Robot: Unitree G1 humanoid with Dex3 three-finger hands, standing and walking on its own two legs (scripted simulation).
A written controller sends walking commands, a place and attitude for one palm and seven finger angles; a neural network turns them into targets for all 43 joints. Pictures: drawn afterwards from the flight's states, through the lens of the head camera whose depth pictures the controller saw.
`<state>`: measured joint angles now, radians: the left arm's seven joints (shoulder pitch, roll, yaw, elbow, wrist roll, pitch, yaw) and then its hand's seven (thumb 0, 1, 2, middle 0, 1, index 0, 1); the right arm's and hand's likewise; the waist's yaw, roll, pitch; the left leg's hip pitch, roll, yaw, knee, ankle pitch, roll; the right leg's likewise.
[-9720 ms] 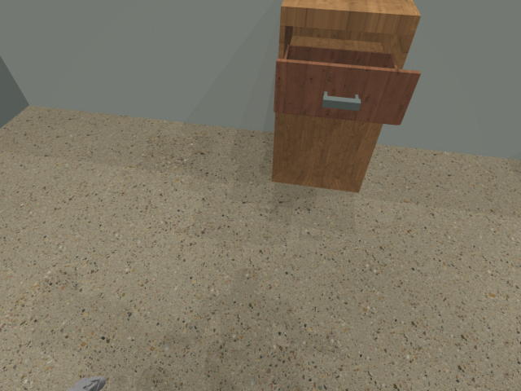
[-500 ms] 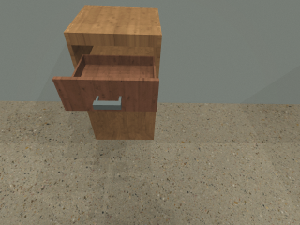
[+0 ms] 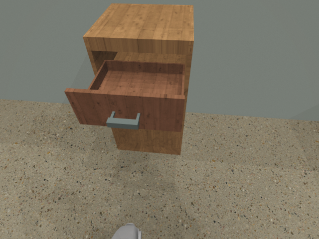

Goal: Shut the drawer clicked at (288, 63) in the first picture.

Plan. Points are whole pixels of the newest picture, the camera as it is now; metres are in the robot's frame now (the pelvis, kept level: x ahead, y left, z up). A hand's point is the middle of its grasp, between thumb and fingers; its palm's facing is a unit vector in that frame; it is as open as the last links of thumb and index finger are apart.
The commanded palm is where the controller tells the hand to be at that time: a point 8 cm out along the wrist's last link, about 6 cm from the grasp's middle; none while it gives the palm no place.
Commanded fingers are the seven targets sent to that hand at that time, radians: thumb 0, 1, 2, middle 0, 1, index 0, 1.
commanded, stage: take the last steps up to it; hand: left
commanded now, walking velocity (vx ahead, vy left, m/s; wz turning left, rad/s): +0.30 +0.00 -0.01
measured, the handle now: (124, 119) +0.52 +0.18 -0.05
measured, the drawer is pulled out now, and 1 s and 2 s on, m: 0.29 0.29 0.29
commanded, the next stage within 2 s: come to a stop and stand still in 0.46 s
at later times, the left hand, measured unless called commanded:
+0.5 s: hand (103, 197) +0.27 +0.22 -0.16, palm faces +0.00 -0.98 -0.21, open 7.4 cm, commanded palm none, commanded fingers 0.00 0.90 0.90 -0.20 -0.30 -0.20 -0.30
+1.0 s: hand (107, 192) +0.30 +0.22 -0.19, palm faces -0.02 -0.97 -0.23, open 7.3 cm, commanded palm none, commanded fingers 0.00 0.90 0.90 -0.20 -0.30 -0.20 -0.30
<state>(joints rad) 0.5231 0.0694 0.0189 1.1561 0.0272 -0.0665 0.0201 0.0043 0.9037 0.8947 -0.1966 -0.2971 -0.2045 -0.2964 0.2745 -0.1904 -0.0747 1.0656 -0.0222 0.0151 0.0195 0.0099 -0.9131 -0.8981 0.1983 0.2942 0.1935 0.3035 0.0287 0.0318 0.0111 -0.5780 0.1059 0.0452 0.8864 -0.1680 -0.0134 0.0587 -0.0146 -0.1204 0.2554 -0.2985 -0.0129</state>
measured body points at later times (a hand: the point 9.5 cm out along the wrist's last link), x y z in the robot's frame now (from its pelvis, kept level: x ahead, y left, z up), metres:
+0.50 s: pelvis +0.18 +0.03 +0.00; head +0.18 +0.03 +0.45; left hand +0.27 +0.27 -0.15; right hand +0.19 -0.20 -0.16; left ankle +0.14 +0.14 -0.74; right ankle +0.25 -0.10 -0.71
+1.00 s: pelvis +0.22 +0.03 -0.01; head +0.26 +0.03 +0.43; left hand +0.30 +0.27 -0.17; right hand +0.25 -0.21 -0.17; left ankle +0.22 +0.15 -0.74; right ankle +0.27 -0.09 -0.74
